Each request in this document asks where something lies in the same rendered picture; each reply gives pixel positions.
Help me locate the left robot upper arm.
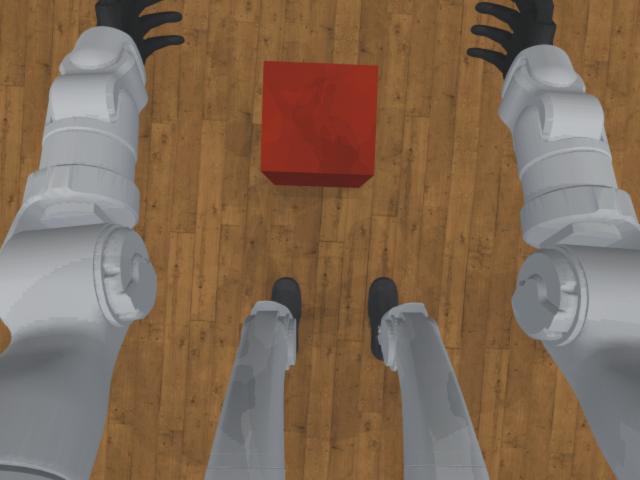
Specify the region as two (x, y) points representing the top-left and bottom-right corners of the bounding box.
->
(0, 223), (157, 480)

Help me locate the robot left forearm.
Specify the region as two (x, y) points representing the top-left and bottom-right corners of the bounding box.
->
(0, 26), (148, 326)

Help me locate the carton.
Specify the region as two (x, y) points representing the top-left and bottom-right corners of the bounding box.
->
(260, 61), (378, 188)

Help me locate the right robot upper arm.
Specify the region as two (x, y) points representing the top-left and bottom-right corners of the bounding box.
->
(511, 244), (640, 480)

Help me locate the right robot hand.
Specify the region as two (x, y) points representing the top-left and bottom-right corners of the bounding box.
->
(467, 0), (556, 80)

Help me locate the robot thigh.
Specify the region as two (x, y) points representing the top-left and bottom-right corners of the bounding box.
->
(383, 312), (490, 480)
(204, 311), (296, 480)

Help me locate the robot right forearm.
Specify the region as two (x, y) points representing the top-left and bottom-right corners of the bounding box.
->
(498, 45), (640, 250)

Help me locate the left robot hand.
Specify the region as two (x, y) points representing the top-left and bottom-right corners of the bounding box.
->
(95, 0), (185, 65)

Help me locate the robot right thigh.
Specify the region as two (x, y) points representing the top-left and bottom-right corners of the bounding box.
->
(383, 312), (490, 480)

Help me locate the robot left thigh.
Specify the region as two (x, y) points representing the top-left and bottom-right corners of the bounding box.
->
(204, 311), (296, 480)

